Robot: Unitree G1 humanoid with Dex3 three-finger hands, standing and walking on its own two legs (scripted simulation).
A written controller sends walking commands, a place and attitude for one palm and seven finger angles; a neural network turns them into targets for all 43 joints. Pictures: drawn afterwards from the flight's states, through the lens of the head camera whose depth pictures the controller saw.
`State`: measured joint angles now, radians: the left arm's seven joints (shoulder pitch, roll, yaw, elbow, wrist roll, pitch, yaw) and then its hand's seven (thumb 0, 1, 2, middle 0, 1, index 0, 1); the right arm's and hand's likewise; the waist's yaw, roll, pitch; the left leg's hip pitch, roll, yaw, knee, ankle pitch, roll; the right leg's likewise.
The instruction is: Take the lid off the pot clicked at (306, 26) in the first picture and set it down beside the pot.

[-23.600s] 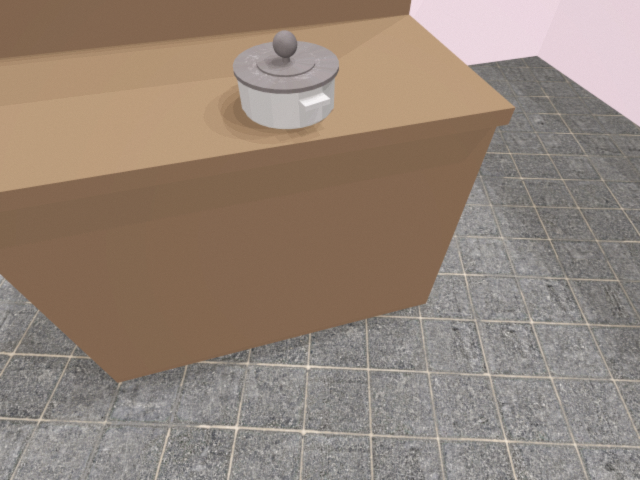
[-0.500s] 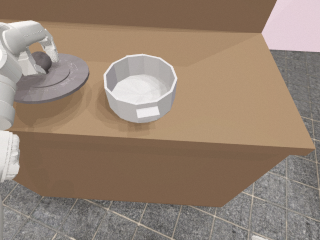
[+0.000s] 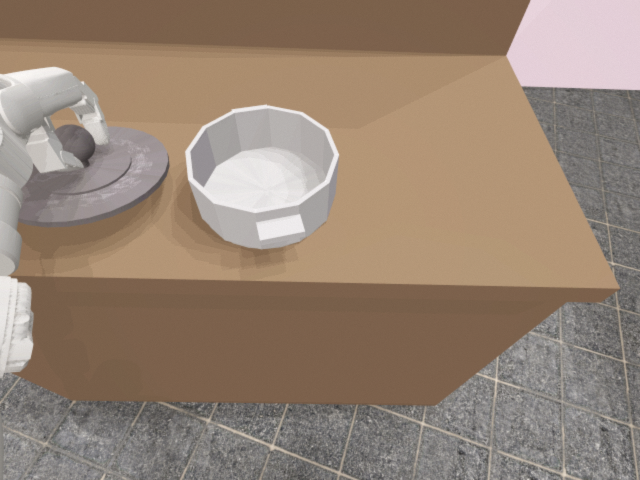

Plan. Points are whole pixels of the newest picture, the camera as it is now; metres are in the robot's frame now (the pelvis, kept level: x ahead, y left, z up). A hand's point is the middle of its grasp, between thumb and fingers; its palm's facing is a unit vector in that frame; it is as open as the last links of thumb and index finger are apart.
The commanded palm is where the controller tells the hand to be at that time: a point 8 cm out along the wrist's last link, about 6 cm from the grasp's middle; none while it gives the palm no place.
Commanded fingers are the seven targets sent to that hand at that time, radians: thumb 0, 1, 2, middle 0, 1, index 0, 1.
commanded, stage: lower the lid onto the table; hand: left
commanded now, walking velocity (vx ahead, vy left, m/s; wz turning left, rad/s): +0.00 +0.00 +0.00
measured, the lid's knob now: (73, 143) +0.49 +0.29 +0.14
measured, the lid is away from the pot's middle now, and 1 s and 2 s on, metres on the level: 0.23 0.24 0.23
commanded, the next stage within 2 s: open the fingers wide in 0.52 s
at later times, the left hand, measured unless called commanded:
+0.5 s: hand (67, 169) +0.45 +0.29 +0.13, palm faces -0.45 -0.16 -0.88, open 7.6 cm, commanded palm +0.47 +0.29 +0.20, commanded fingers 0.00 0.63 1.04 -0.95 -1.04 -0.86 -1.00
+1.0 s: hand (62, 181) +0.44 +0.30 +0.12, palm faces -0.41 -0.08 -0.91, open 7.6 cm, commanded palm +0.46 +0.30 +0.19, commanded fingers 0.00 0.29 0.89 -0.67 -0.91 -0.62 -0.90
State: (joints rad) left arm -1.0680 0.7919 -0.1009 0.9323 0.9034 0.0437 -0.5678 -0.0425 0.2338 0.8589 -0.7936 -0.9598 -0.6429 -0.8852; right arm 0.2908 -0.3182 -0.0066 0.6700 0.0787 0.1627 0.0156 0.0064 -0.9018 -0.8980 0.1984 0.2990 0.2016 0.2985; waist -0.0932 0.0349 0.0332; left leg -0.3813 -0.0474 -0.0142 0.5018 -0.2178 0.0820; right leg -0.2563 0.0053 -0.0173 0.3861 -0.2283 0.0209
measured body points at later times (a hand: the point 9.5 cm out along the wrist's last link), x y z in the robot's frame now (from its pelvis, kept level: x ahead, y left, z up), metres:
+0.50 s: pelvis +0.00 +0.00 +0.00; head +0.06 +0.00 +0.44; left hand +0.47 +0.30 +0.18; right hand +0.05 -0.29 -0.12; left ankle +0.02 +0.06 -0.74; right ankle -0.03 -0.14 -0.74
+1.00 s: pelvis +0.00 +0.00 +0.00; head +0.06 +0.01 +0.44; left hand +0.46 +0.30 +0.17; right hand +0.05 -0.28 -0.13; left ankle +0.02 +0.06 -0.74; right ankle -0.03 -0.14 -0.74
